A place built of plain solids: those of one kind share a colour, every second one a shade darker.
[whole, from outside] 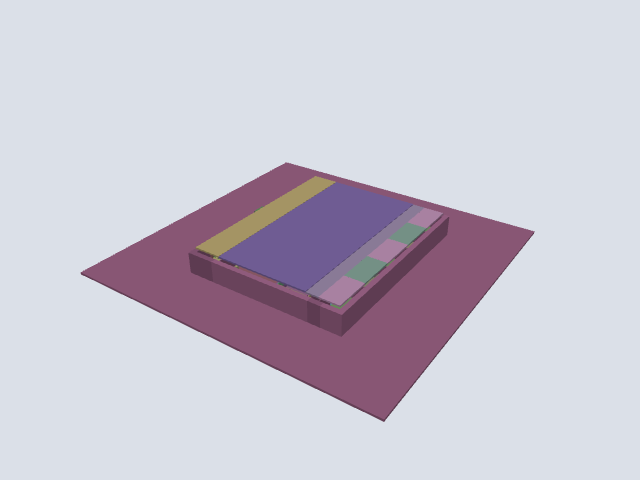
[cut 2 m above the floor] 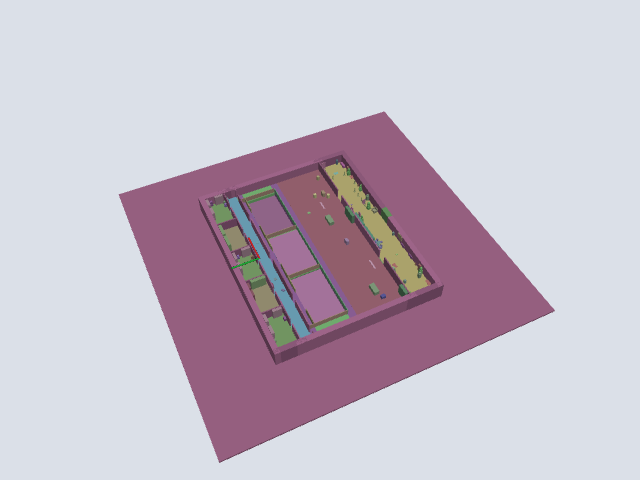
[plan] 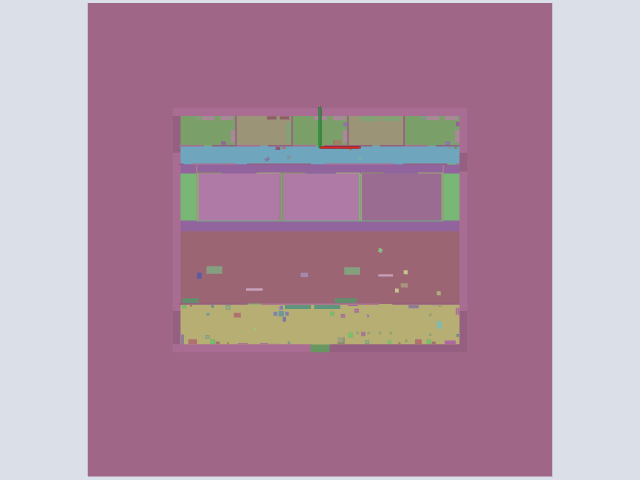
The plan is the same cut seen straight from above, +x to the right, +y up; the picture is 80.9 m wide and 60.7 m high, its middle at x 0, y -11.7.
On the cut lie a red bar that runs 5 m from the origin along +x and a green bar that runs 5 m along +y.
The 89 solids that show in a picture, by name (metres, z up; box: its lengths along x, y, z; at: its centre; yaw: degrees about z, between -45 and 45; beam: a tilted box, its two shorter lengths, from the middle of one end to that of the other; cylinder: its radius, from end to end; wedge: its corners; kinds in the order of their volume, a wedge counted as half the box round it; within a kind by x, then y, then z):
{
 "ground_under_all_1": {"box": [58.72, 59.89, 0.4], "at": [0.0, -11.67, -0.75]},
 "wall_1": {"box": [1.0, 7.0, 4.07], "at": [-18.13, -22.39, 1.43]},
 "wall_2": {"box": [1.0, 19.46, 4.07], "at": [-18.13, -10.96, 1.43]},
 "wall_3": {"box": [1.0, 4.15, 4.07], "at": [-18.13, -0.95, 1.43]},
 "wall_4": {"box": [1.0, 5.65, 4.07], "at": [-18.13, 2.15, 1.43]},
 "wall_5": {"box": [3.17, 0.2, 4.07], "at": [-16.24, 0.22, 1.43]},
 "wall_6": {"box": [8.89, 1.0, 4.07], "at": [-14.18, 4.47, 1.43]},
 "wall_7": {"box": [8.68, 0.2, 4.07], "at": [-13.49, -19.79, 1.43]},
 "wall_8": {"box": [5.59, 0.2, 4.07], "at": [-13.34, -2.13, 1.43]},
 "wall_9": {"box": [3.17, 0.2, 4.07], "at": [-12.12, 0.22, 1.43]},
 "wall_10": {"box": [6.14, 0.2, 4.07], "at": [-10.63, 0.22, 1.43]},
 "wall_11": {"box": [0.2, 4.05, 4.07], "at": [-10.63, 2.15, 1.43]},
 "wall_12": {"box": [17.43, 1.0, 4.07], "at": [-9.91, -25.39, 1.43]},
 "wall_13": {"box": [3.17, 0.2, 4.07], "at": [-9.15, 0.22, 1.43]},
 "wall_14": {"box": [8.89, 1.0, 4.07], "at": [-7.09, 4.47, 1.43]},
 "wall_15": {"box": [8.15, 0.2, 4.07], "at": [-5.17, -2.13, 1.43]},
 "wall_16": {"box": [3.17, 0.2, 4.07], "at": [-5.03, 0.22, 1.43]},
 "wall_17": {"box": [6.14, 0.2, 4.07], "at": [-3.54, 0.22, 1.43]},
 "wall_18": {"box": [0.2, 4.05, 4.07], "at": [-3.54, 2.15, 1.43]},
 "wall_19": {"box": [3.17, 0.2, 4.07], "at": [-2.06, 0.22, 1.43]},
 "wall_20": {"box": [14.9, 0.2, 4.07], "at": [0.0, -19.79, 1.43]},
 "wall_21": {"box": [8.89, 1.0, 4.07], "at": [0.0, 4.47, 1.43]},
 "wall_22": {"box": [6.14, 0.2, 4.07], "at": [3.54, 0.22, 1.43]},
 "wall_23": {"box": [0.2, 4.05, 4.07], "at": [3.54, 2.15, 1.43]},
 "wall_24": {"box": [8.7, 0.2, 4.07], "at": [5.01, -2.13, 1.43]},
 "wall_25": {"box": [8.89, 1.0, 4.07], "at": [7.09, 4.47, 1.43]},
 "wall_26": {"box": [3.17, 0.2, 4.07], "at": [9.15, 0.22, 1.43]},
 "wall_27": {"box": [17.43, 1.0, 4.07], "at": [9.91, -25.39, 1.43]},
 "wall_28": {"box": [6.14, 0.2, 4.07], "at": [10.63, 0.22, 1.43]},
 "wall_29": {"box": [0.2, 4.05, 4.07], "at": [10.63, 2.15, 1.43]},
 "wall_30": {"box": [5.57, 0.2, 4.07], "at": [13.35, -2.13, 1.43]},
 "wall_31": {"box": [8.68, 0.2, 4.07], "at": [13.49, -19.79, 1.43]},
 "wall_32": {"box": [8.89, 1.0, 4.07], "at": [14.18, 4.47, 1.43]},
 "wall_33": {"box": [3.17, 0.2, 4.07], "at": [16.24, 0.22, 1.43]},
 "wall_34": {"box": [1.0, 7.0, 4.07], "at": [18.13, -22.39, 1.43]},
 "wall_35": {"box": [1.0, 19.46, 4.07], "at": [18.13, -10.96, 1.43]},
 "wall_36": {"box": [1.0, 4.15, 4.07], "at": [18.13, -0.95, 1.43]},
 "wall_37": {"box": [1.0, 5.65, 4.07], "at": [18.13, 2.15, 1.43]},
 "floor_yard_1": {"box": [35.45, 9.2, 1.29], "at": [0.0, -15.19, 0.04]},
 "floor_lobby_1": {"box": [35.45, 5.2, 1.29], "at": [0.0, -22.39, 0.04]},
 "ceil_hall_1": {"box": [35.45, 17.66, 0.3], "at": [0.0, -10.96, 4.19]},
 "floor_plot_1": {"box": [10.3, 5.96, 1.07], "at": [-10.22, -6.26, -0.07]},
 "floor_plot_2": {"box": [9.6, 5.96, 1.29], "at": [0.12, -6.26, 0.04]},
 "floor_plot_3": {"box": [10.05, 5.96, 0.6], "at": [10.35, -6.26, -0.3]},
 "floor_walkway_1": {"box": [35.45, 1.35, 1.29], "at": [0.0, -9.91, 0.04]},
 "floor_walkway_2": {"box": [35.45, 1.15, 1.29], "at": [0.0, -2.71, 0.04]},
 "floor_back_corridor_1": {"box": [35.45, 2.35, 1.29], "at": [0.0, -0.95, 0.04]},
 "floor_store_1": {"box": [7.09, 3.85, 1.29], "at": [-14.18, 2.15, 0.04]},
 "floor_store_2": {"box": [7.09, 3.85, 1.29], "at": [0.0, 2.15, 0.04]},
 "floor_store_3": {"box": [7.09, 3.85, 1.29], "at": [14.18, 2.15, 0.04]},
 "floor_office_1": {"box": [7.09, 3.85, 1.29], "at": [-7.09, 2.15, 0.04]},
 "floor_office_2": {"box": [7.09, 3.85, 1.29], "at": [7.09, 2.15, 0.04]},
 "ceil_lobby_1": {"box": [35.45, 5.2, 0.3], "at": [0.0, -22.39, 4.24]},
 "floor_baulk_1": {"box": [2.35, 5.96, 1.29], "at": [-16.55, -6.26, 0.04]},
 "floor_baulk_2": {"box": [0.4, 5.96, 1.29], "at": [-4.88, -6.26, 0.04]},
 "floor_baulk_3": {"box": [0.4, 5.96, 1.29], "at": [5.12, -6.26, 0.04]},
 "floor_baulk_4": {"box": [2.35, 5.96, 1.29], "at": [16.55, -6.26, 0.04]},
 "ceil_back_corridor_1": {"box": [35.45, 2.35, 0.3], "at": [0.0, -0.95, 4.09]},
 "ceil_store_1": {"box": [7.09, 3.85, 0.3], "at": [-14.18, 2.15, 4.09]},
 "ceil_store_2": {"box": [7.09, 3.85, 0.3], "at": [0.0, 2.15, 4.09]},
 "ceil_store_3": {"box": [7.09, 3.85, 0.3], "at": [14.18, 2.15, 4.09]},
 "ceil_office_1": {"box": [7.09, 3.85, 0.3], "at": [-7.09, 2.15, 4.09]},
 "ceil_office_2": {"box": [7.09, 3.85, 0.3], "at": [7.09, 2.15, 4.09]},
 "shelves_store_1": {"box": [1.6, 0.5, 2.0], "at": [-14.19, 3.69, 1.69]},
 "shelves_store_2": {"box": [1.6, 0.5, 2.0], "at": [-11.79, 3.69, 1.69]},
 "shelves_store_3": {"box": [0.5, 1.6, 2.0], "at": [-11.02, 1.37, 1.69]},
 "shelves_store_4": {"box": [1.6, 0.5, 2.0], "at": [0.04, 3.69, 1.69]},
 "shelves_store_5": {"box": [1.6, 0.5, 2.0], "at": [2.4, 3.69, 1.69]},
 "shelves_store_6": {"box": [0.5, 1.6, 2.0], "at": [3.17, 1.37, 1.69]},
 "shelves_store_7": {"box": [1.6, 0.5, 2.0], "at": [14.28, 3.69, 1.69]},
 "shelves_store_8": {"box": [1.6, 0.5, 2.0], "at": [16.57, 3.69, 1.69]},
 "shelves_store_9": {"box": [0.5, 1.6, 2.0], "at": [17.34, 1.37, 1.69]},
 "door_leaf_1": {"box": [2.4, 0.97, 4.56], "at": [0.0, -25.41, 1.68]},
 "cabinets_office_1": {"box": [0.6, 2.65, 2.0], "at": [-3.98, 1.9, 1.69]},
 "cabinets_office_2": {"box": [2.4, 0.6, 2.0], "at": [6.29, 3.64, 1.69]},
 "cabinets_office_3": {"box": [2.4, 0.6, 2.0], "at": [9.09, 3.64, 1.69]},
 "rail_far_1": {"box": [31.27, 0.12, 2.34], "at": [0.0, -9.3, 0.57]},
 "rail_baulk_1": {"box": [0.12, 7.01, 2.34], "at": [-15.57, -5.74, 0.57]},
 "rail_baulk_2": {"box": [0.12, 5.96, 2.34], "at": [-4.88, -6.26, 0.57]},
 "rail_baulk_3": {"box": [0.12, 5.96, 2.34], "at": [5.12, -6.26, 0.57]},
 "rail_baulk_4": {"box": [0.12, 7.01, 2.34], "at": [15.57, -5.74, 0.57]},
 "lockers_lobby_1": {"box": [3.3, 0.5, 1.8], "at": [-2.77, -20.17, 1.59]},
 "lockers_lobby_2": {"box": [3.3, 0.5, 1.8], "at": [0.93, -20.17, 1.59]},
 "cabinets_hall_1": {"box": [2.0, 0.6, 2.0], "at": [-16.38, -19.36, 1.69]},
 "cabinets_hall_2": {"box": [2.8, 0.6, 2.0], "at": [3.23, -19.36, 1.69]},
 "console_hall_1": {"box": [2.0, 0.95, 0.79], "at": [-13.36, -15.51, 1.08]},
 "console_hall_2": {"box": [2.0, 0.95, 0.79], "at": [4.06, -15.61, 1.08]},
 "step_cable_cover_1": {"box": [2.1, 0.3, 1.33], "at": [-8.3, -17.95, 0.07]},
 "low_table_lobby_1": {"box": [1.13, 0.6, 0.04], "at": [-16.11, -24.56, 1.1]}
}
